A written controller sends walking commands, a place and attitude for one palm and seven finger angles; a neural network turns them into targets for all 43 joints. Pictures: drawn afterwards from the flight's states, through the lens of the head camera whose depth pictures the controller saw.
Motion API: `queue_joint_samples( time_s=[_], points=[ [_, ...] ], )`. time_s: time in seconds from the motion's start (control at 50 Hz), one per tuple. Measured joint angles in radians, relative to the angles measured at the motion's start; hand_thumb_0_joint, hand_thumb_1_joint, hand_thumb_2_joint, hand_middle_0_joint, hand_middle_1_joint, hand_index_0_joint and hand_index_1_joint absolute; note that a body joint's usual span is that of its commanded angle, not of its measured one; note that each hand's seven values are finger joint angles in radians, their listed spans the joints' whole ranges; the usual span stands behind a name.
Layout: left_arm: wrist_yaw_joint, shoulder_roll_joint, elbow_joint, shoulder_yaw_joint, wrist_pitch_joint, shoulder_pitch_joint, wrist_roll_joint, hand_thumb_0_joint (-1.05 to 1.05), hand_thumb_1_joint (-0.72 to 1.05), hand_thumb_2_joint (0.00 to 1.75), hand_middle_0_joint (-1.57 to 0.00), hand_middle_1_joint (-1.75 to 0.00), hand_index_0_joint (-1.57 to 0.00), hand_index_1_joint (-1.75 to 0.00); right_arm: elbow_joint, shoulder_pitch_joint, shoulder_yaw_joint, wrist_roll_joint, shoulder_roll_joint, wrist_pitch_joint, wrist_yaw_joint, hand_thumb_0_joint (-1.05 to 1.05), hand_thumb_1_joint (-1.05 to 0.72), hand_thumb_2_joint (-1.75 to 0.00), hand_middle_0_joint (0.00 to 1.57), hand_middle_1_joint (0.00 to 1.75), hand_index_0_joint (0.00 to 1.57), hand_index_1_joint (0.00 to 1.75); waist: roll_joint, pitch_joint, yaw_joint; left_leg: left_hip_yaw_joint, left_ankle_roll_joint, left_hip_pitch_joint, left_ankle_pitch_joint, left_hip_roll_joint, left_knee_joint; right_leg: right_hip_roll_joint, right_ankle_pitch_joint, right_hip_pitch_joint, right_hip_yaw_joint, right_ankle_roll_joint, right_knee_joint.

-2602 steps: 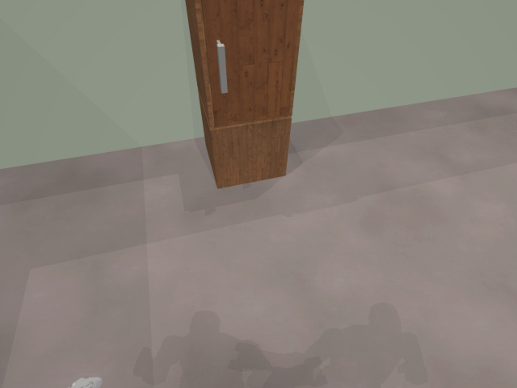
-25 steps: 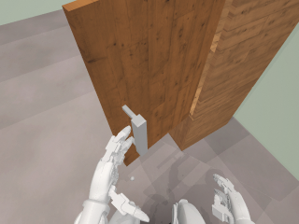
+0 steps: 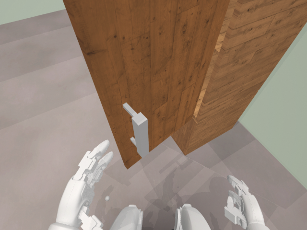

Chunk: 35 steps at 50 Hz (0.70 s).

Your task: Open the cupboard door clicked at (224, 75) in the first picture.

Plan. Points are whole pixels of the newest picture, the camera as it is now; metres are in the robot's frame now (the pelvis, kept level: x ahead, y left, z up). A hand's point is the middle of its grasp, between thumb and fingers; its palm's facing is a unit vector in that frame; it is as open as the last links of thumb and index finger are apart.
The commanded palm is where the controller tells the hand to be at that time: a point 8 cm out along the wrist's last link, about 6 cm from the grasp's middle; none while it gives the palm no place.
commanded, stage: draw the hand back to the body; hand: left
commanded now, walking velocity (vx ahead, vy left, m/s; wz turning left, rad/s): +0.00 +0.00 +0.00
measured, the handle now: (136, 132) +0.35 +0.07 +0.05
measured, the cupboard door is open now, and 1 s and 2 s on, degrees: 100 100 100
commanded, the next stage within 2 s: step back with the hand held close in 1.62 s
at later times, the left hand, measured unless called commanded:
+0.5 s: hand (71, 188) +0.19 +0.16 +0.14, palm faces -0.11 -0.99 -0.07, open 16.3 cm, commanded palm +0.16 +0.22 +0.15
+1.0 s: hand out of the picture +0.22 +0.24 +0.22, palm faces +0.31 -0.86 -0.40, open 12.0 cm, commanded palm +0.17 +0.29 +0.25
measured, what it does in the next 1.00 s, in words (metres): rises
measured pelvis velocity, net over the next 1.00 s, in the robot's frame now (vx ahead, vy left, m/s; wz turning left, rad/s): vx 0.04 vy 0.02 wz -0.01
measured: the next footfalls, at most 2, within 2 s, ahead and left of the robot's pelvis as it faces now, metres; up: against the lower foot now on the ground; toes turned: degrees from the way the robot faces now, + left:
none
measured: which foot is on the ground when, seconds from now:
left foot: down 0.00-1.00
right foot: down 0.00-1.00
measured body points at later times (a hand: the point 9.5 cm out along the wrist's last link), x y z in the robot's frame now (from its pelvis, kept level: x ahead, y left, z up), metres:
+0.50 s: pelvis +0.01 +0.01 +0.05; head +0.04 +0.00 +0.50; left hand +0.19 +0.21 +0.14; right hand +0.18 -0.22 -0.01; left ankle +0.00 +0.11 -0.62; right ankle +0.04 -0.08 -0.62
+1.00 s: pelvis +0.04 +0.02 +0.11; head +0.02 +0.00 +0.56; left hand +0.20 +0.29 +0.25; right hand +0.22 -0.19 +0.03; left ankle +0.00 +0.11 -0.62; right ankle +0.04 -0.08 -0.62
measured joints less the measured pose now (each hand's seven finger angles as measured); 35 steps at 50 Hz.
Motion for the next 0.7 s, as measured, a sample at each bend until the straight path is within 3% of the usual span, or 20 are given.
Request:
queue_joint_samples(
  time_s=[0.14, 0.3, 0.56, 0.64, 0.7],
  points=[
    [-0.005, 0.021, -0.041, -0.001, 0.042, -0.021, 0.002, -0.01, -0.50, 0.30, -0.15, -0.30, -0.15, -0.30, -0.008, 0.003, 0.005, 0.005, 0.003, 0.003, -0.009, 0.01, -0.91, -0.90, 0.20, 0.30, 0.20, 0.30, 0.004, 0.006, 0.002, 0.000, 0.001, 0.001, 0.004, 0.003, 0.009, 0.002, 0.007, 0.003, -0.001, 0.000, 0.003],
    [0.006, 0.052, -0.103, 0.072, 0.136, -0.001, -0.040, -0.01, -0.50, 0.30, -0.15, -0.30, -0.15, -0.30, -0.012, 0.043, 0.033, 0.028, 0.015, 0.020, -0.027, 0.01, -0.91, -0.90, 0.20, 0.30, 0.20, 0.30, 0.024, 0.019, -0.005, -0.002, 0.004, 0.135, 0.049, 0.003, -0.113, 0.008, 0.051, 0.141, 0.003, 0.007, -0.121],
    [-0.059, 0.099, -0.125, 0.166, 0.164, 0.056, -0.110, -0.01, -0.47, 0.31, -0.15, -0.30, -0.15, -0.30, 0.006, 0.067, 0.027, 0.043, -0.018, -0.023, -0.047, 0.01, -0.91, -0.90, 0.20, 0.30, 0.20, 0.30, 0.028, 0.034, -0.009, -0.006, 0.010, 0.327, 0.091, 0.008, -0.271, 0.021, 0.098, 0.340, 0.006, 0.019, -0.291],
    [0.106, 0.131, -0.185, 0.159, 0.277, 0.081, 0.017, -0.01, -0.39, 0.34, -0.16, -0.30, -0.15, -0.30, 0.026, 0.063, 0.022, 0.027, -0.005, -0.003, -0.080, 0.01, -0.91, -0.90, 0.20, 0.30, 0.20, 0.30, 0.024, 0.040, 0.008, 0.007, 0.017, 0.419, 0.114, 0.007, -0.351, 0.024, 0.119, 0.425, 0.021, 0.023, -0.363],
    [0.201, 0.133, -0.212, 0.151, 0.341, 0.108, 0.071, -0.01, -0.31, 0.38, -0.16, -0.30, -0.16, -0.30, 0.041, 0.063, 0.026, 0.019, 0.002, 0.005, -0.094, 0.01, -0.91, -0.90, 0.20, 0.30, 0.20, 0.30, 0.032, 0.049, 0.015, 0.013, 0.018, 0.493, 0.139, 0.004, -0.426, 0.023, 0.144, 0.498, 0.030, 0.031, -0.433]
  ],
)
